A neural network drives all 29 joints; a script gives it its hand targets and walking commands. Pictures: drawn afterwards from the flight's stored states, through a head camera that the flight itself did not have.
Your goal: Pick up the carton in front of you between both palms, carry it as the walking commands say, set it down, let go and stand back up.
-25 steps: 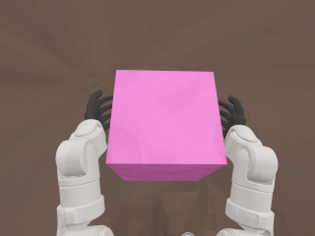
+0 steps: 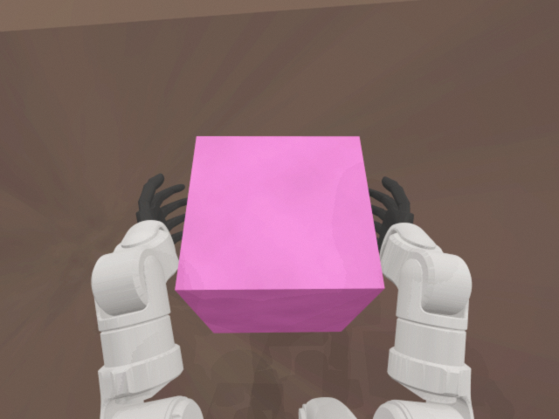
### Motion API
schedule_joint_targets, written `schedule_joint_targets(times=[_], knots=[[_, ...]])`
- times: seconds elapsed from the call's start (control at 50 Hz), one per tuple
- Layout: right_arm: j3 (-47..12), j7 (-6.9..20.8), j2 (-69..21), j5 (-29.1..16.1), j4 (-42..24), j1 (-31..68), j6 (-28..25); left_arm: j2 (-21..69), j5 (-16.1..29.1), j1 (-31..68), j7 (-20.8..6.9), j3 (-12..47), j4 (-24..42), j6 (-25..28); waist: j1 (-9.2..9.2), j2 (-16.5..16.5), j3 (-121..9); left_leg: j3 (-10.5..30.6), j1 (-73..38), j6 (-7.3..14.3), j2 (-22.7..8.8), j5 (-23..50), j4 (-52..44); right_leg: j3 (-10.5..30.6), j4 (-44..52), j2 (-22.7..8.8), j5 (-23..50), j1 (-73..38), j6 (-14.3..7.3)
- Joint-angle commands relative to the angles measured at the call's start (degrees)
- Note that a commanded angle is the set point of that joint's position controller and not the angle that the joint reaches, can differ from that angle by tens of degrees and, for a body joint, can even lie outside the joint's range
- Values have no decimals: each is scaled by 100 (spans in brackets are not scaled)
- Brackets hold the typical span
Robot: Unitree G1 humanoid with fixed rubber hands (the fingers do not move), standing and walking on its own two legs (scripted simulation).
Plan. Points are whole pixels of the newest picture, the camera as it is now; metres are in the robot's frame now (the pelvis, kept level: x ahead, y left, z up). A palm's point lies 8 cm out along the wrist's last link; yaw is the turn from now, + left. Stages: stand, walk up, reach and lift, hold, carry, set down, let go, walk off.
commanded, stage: carry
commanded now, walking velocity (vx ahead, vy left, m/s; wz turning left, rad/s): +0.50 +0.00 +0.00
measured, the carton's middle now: (278, 246) +0.36 -0.02 +0.05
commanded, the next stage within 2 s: none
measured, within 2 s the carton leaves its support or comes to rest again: neither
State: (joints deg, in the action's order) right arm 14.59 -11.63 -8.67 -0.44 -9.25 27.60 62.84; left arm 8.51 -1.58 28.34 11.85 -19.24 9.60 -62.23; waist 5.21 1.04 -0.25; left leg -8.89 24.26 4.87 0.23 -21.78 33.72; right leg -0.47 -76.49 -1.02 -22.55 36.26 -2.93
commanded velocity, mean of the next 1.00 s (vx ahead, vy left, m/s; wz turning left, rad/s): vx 0.50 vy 0.00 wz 0.00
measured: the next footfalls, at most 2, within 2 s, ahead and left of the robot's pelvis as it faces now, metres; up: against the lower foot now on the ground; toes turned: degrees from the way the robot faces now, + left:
right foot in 0.22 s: +0.32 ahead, -0.13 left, +0.03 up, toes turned -6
left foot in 0.62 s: +0.58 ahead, +0.08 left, +0.06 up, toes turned +8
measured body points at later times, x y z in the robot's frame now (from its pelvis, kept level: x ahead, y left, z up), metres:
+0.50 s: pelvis +0.31 -0.04 +0.04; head +0.34 -0.05 +0.49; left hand +0.65 +0.14 +0.17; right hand +0.67 -0.18 +0.17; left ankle +0.37 +0.08 -0.61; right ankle +0.28 -0.13 -0.70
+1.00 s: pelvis +0.63 -0.03 +0.08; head +0.64 -0.03 +0.53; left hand +0.98 +0.13 +0.22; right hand +0.98 -0.18 +0.22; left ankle +0.54 +0.08 -0.66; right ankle +0.76 -0.14 -0.62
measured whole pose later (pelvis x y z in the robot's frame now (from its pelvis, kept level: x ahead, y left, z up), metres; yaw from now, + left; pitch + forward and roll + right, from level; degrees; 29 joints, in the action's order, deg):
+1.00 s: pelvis +0.63 -0.03 +0.08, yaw +1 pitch +5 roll +0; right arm 13.9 -12.0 -8.1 0.4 -11.6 29.0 63.0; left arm 6.6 -1.5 29.1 12.7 -16.7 11.8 -62.2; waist 1.9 -0.2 -4.3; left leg -6.7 9.8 1.1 -2.2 -28.5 25.9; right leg -6.3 -42.9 -2.9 -17.3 38.8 -2.4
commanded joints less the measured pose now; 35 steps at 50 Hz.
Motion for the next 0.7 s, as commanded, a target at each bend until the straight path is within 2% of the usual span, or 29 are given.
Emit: schedule_joint_targets(times=[0.0,0.02,0.06,0.12,0.14,0.16,0.18,0.2,0.22,0.24,0.26,0.28,0.3,0.32,0.34,0.36,0.4,0.44,0.48,0.54,0.56,0.58,0.6,0.62,0.64,0.66,0.68], knots=[[-3868,145,-4070,-1370,-1005,3875,-344,3669,651,3079,15,3482,416,220,-241,-588,-2569,2164,-2748,833,-1546,1112,-1296,31,506,-258,237,1018,16],[-3827,126,-3940,-1345,-1019,3741,-350,3599,672,3045,32,3529,486,232,-206,-634,-2502,2004,-2793,878,-1540,1225,-1350,-46,888,-293,300,1116,60],[-3687,61,-3650,-1238,-972,3442,-318,3415,749,2973,63,3598,587,209,-188,-757,-2392,1540,-2706,827,-1434,1477,-1430,-152,1964,-359,449,872,112],[-3415,-36,-3319,-944,-759,3002,-191,3223,824,2852,72,3614,537,88,-227,-1039,-2175,960,-2388,619,-1245,1948,-1444,-740,3341,-62,530,14,91],[-3333,-57,-3241,-849,-693,2919,-145,3194,844,2853,61,3605,486,40,-292,-1131,-2110,847,-2325,533,-1238,2188,-1352,-996,3610,77,519,-283,60],[-3265,-72,-3174,-766,-638,2884,-100,3188,865,2832,47,3588,389,-4,-447,-1134,-2124,691,-2194,424,-1214,2656,-999,-1249,3850,267,583,-806,19],[-3207,-82,-3109,-703,-581,2842,-54,3203,877,2812,31,3560,253,-37,-695,-936,-2291,315,-1873,229,-1087,3222,-207,-1520,4328,497,838,-1811,-46],[-3152,-85,-3047,-651,-537,2813,-10,3184,885,2736,24,3502,64,-66,-922,-457,-2761,-10,-1239,-43,-834,3432,944,-1143,4367,408,717,-3328,-196],[-3104,-99,-3002,-618,-546,2960,40,3120,868,2566,26,3433,-62,-100,-1107,515,-3045,-46,-18,-300,-453,2015,2492,1210,5054,-907,-793,-4341,-516],[-2983,-92,-3041,-560,-522,3002,78,3155,863,2754,41,3478,-70,-111,-976,1919,-3008,360,1754,-403,434,-769,3627,3873,5883,-1885,-460,-5123,-1273],[-2981,-96,-3131,-583,-473,3252,74,3355,964,2916,14,3577,30,-143,-983,1289,-2796,928,2353,-221,121,-864,4606,3934,5776,-2013,196,-5076,-1423],[-2916,-100,-3279,-580,-412,3254,65,3584,1126,3125,-29,3758,174,-133,-1037,568,-2673,998,2518,-127,-57,-621,5062,3296,5392,-1904,1235,-4787,-1406],[-2845,-94,-3447,-551,-343,3272,36,3786,1267,3415,-76,3911,360,-98,-1027,-8,-2639,1039,2536,-89,-230,-401,4972,2665,5228,-1771,1716,-4541,-1250],[-2809,-83,-3555,-477,-310,3298,4,3937,1346,3668,-113,4004,502,-48,-952,-64,-2566,1057,2485,-62,-351,-204,4676,2261,5300,-1648,1631,-4314,-1047],[-2817,-70,-3628,-418,-316,3404,-45,4047,1419,3871,-146,4054,568,8,-862,103,-2585,1051,2378,-62,-404,-85,4460,1960,5426,-1557,1274,-4176,-910],[-2840,-67,-3631,-393,-337,3431,-85,4110,1511,3966,-175,4120,626,67,-842,282,-2550,968,2391,-78,-384,-39,4350,1778,5540,-1516,1100,-4101,-884],[-2924,-93,-3574,-411,-433,3460,-155,4033,1577,3873,-185,4145,650,146,-845,425,-2449,823,2616,-152,-420,120,4083,1495,5716,-1495,1058,-4141,-967],[-2950,-143,-3398,-424,-484,3372,-170,3807,1522,3614,-134,4063,611,153,-870,414,-2311,703,2791,-247,-508,265,3495,1191,5839,-1472,1323,-4231,-1021],[-2958,-170,-3237,-429,-424,3178,-121,3575,1381,3302,-70,3927,488,98,-861,428,-2144,545,2420,-303,-519,380,2473,717,5945,-1309,1639,-4033,-958],[-2979,-143,-3188,-463,-263,3025,-14,3360,1124,2959,-13,3727,263,-16,-845,771,-1856,-138,1368,-248,-160,364,1138,23,5929,-1074,2523,-3617,-690],[-2979,-125,-3209,-481,-196,3023,16,3334,1032,2898,-5,3659,181,-46,-738,916,-1881,-420,874,-192,65,232,875,-150,5673,-1053,3180,-3514,-569],[-2978,-108,-3263,-502,-107,3005,34,3333,959,2869,-2,3597,115,-70,-479,927,-2049,-690,50,-126,354,356,535,-407,5032,-1003,4083,-3321,-408],[-2968,-95,-3300,-540,-25,3000,33,3340,912,2868,-5,3572,109,-88,-147,680,-2456,-788,-1247,-10,542,580,150,-811,4064,-837,4753,-2946,-184],[-2944,-85,-3372,-570,74,2922,29,3326,837,2984,-2,3534,130,-96,186,56,-3005,329,-2889,140,-8,67,3,-797,2705,-638,3623,-1936,67],[-3009,-90,-3350,-625,-22,3131,-2,3414,785,2929,-17,3467,198,-114,107,-1811,-3361,3934,-3808,1004,-1729,-1067,-1045,-640,884,162,1330,-239,360],[-3092,-55,-3579,-691,-33,3168,-6,3417,823,3284,-11,3436,286,-86,37,-1892,-3090,5114,-3875,1308,-1969,87,-1667,17,-232,571,-555,695,230],[-3275,-10,-3743,-853,-329,3475,-20,3587,825,3329,11,3398,248,-52,-56,-1092,-2902,4417,-3696,1354,-2024,980,-1189,328,-932,239,-501,1037,71]])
